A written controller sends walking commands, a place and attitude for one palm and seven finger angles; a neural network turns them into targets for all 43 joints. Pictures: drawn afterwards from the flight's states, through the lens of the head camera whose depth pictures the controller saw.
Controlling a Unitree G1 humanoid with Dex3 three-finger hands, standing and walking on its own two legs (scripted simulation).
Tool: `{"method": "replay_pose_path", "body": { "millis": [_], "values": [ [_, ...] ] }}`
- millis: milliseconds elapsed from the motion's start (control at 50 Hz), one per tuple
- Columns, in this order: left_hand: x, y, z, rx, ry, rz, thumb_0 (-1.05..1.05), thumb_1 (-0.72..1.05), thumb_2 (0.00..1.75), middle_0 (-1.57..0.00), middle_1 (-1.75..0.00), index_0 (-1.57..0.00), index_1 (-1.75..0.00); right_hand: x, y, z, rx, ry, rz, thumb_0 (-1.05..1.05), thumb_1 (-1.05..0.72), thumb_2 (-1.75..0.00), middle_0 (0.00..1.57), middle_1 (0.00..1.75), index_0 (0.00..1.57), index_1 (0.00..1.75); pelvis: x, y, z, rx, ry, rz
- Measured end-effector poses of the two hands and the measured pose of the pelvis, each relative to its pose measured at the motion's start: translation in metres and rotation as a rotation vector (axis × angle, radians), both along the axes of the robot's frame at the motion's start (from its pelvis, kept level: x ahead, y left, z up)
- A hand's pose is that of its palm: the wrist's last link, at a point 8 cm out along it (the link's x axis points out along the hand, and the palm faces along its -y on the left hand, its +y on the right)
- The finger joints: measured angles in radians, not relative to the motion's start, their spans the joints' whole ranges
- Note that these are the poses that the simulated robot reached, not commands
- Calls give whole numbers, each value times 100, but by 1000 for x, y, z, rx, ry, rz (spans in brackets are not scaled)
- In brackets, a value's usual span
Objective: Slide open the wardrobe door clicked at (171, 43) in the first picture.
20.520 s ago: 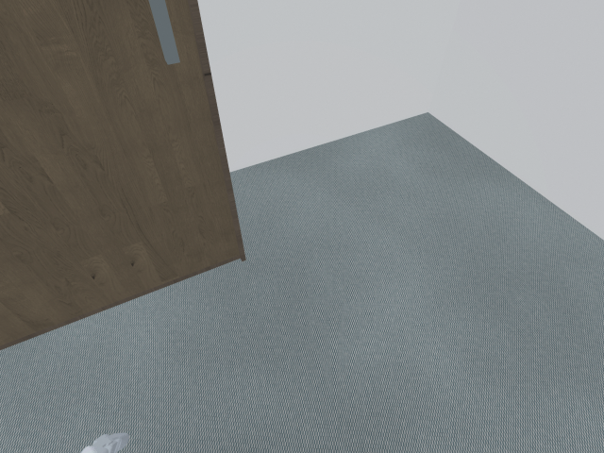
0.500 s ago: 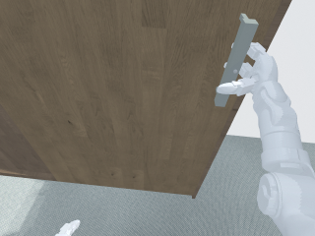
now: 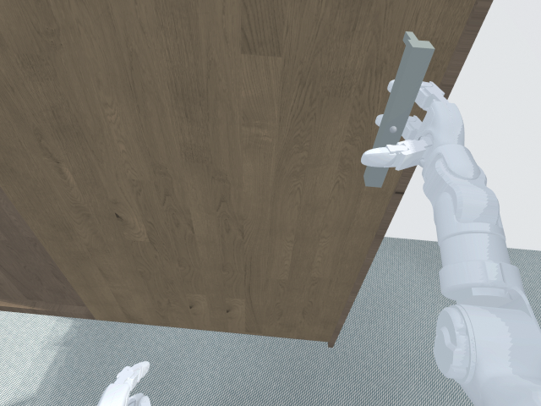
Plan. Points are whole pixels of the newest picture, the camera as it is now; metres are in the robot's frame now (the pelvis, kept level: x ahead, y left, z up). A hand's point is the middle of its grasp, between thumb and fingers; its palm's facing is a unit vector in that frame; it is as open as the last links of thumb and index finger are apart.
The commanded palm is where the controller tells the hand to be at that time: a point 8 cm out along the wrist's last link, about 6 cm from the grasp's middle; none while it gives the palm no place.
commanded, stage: slide the fingers in behind the handle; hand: right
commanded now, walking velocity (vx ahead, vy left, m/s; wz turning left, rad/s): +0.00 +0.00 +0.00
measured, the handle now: (389, 115) +0.50 -0.14 +0.22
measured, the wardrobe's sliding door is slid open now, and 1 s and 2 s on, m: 0.00 0.00 0.00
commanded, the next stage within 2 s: grip the handle and tug to test in 0.26 s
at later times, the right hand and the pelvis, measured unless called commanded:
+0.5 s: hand (385, 126) +0.44 -0.11 +0.24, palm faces +0.01 +1.00 +0.01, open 13.7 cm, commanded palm +0.42 -0.17 +0.23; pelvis +0.00 +0.00 +0.00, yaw -1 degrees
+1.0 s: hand (388, 127) +0.44 -0.12 +0.23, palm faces +0.00 +1.00 +0.03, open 6.5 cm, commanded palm +0.42 -0.18 +0.23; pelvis +0.00 +0.00 +0.00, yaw +0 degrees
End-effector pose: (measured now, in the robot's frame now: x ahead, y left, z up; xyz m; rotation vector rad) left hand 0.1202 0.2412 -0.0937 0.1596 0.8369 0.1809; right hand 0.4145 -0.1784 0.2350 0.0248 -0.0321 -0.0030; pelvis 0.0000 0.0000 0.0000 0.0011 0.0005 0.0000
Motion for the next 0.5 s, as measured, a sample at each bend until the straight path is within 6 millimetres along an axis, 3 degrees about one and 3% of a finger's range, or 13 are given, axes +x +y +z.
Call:
{"method": "replay_pose_path", "body": {
  "millis": [500],
  "values": [
    [-17, 4, -9, 2, 53, 6, 1, 90, 90, -20, -30, -20, -30, 8, 10, 0, -11, 13, -6, -2, 44, -32, 29, 120, 29, 120, -1, 2, 0, 0, 10, -9]
  ]
}}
